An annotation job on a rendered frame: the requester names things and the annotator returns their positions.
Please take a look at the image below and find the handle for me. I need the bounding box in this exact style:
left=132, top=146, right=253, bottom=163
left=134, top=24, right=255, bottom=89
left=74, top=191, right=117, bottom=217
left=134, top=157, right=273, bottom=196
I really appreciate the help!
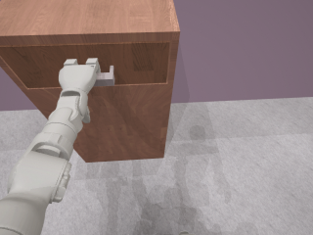
left=93, top=66, right=115, bottom=87

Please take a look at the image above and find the robot left upper arm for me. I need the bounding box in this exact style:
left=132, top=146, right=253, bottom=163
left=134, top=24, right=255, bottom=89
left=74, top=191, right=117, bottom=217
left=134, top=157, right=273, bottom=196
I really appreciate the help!
left=0, top=151, right=72, bottom=235

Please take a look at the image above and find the cabinet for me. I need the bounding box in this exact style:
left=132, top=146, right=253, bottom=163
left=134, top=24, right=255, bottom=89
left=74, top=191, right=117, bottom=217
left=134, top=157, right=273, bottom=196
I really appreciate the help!
left=0, top=0, right=180, bottom=163

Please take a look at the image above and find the left robot forearm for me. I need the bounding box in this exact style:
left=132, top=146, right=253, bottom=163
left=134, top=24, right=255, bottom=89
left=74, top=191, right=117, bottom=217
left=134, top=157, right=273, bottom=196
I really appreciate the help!
left=7, top=87, right=88, bottom=194

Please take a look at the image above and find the left robot hand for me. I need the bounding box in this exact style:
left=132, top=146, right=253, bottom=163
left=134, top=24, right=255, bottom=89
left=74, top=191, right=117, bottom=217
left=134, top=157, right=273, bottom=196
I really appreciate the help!
left=59, top=58, right=101, bottom=123

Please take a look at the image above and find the drawer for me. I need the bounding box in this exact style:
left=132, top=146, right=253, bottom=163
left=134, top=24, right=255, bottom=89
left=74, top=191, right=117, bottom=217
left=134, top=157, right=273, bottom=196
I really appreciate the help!
left=0, top=40, right=170, bottom=88

